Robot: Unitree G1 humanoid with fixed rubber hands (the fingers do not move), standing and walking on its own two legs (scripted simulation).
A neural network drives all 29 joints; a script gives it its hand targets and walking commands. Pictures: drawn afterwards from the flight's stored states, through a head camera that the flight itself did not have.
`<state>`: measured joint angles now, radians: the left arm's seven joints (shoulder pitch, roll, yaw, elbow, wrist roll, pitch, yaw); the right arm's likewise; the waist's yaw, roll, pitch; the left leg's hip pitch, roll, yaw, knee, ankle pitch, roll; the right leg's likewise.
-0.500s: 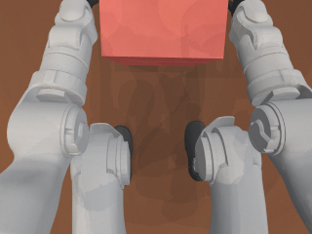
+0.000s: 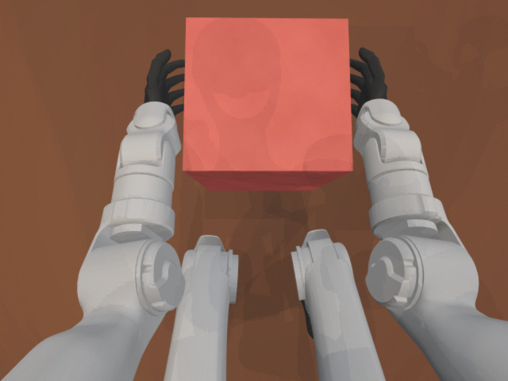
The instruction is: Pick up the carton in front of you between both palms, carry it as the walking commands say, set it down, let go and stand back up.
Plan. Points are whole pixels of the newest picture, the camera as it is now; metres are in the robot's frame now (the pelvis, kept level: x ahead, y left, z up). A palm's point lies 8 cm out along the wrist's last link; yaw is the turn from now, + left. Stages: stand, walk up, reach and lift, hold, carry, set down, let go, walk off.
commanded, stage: reach and lift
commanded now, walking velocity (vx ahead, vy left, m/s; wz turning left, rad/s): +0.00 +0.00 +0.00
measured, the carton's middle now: (263, 123) +0.50 -0.01 -0.14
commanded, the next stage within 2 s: none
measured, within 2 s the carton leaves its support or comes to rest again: neither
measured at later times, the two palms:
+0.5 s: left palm (111, 81) +0.47 +0.14 +0.08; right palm (427, 73) +0.47 -0.16 +0.08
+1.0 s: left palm out of the picture +0.43 +0.15 +0.23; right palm out of the picture +0.42 -0.15 +0.23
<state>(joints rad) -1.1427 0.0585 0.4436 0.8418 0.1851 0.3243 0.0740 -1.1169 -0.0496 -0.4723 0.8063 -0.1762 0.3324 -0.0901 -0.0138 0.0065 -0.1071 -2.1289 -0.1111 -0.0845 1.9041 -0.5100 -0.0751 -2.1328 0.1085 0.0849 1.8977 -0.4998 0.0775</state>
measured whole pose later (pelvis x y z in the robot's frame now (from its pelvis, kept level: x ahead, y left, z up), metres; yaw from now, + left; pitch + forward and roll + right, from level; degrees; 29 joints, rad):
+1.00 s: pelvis +0.09 +0.00 +0.26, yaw +0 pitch +19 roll +0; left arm -0.43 -0.11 0.31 0.61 0.18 0.31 0.06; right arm -0.43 0.11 -0.32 0.62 -0.17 0.31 -0.06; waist -0.01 0.00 -0.19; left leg -0.89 -0.08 -0.14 0.96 -0.40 -0.03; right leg -0.89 0.08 0.13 0.95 -0.39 0.03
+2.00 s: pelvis +0.10 +0.00 +0.33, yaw +0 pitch -4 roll +0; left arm -0.28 -0.16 0.26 0.35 0.28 0.64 0.00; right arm -0.29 0.16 -0.27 0.35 -0.28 0.64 -0.01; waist 0.00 0.00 -0.01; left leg -0.15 -0.04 -0.14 0.44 -0.23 -0.02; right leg -0.16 0.04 0.14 0.44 -0.22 0.02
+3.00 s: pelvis +0.10 +0.00 +0.33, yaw +0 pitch -7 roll +0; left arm -0.28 -0.16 0.24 0.25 0.27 0.75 0.00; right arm -0.28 0.16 -0.24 0.25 -0.28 0.76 0.00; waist 0.00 0.00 0.01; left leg -0.08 -0.04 -0.14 0.40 -0.20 -0.02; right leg -0.09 0.04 0.13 0.40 -0.20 0.01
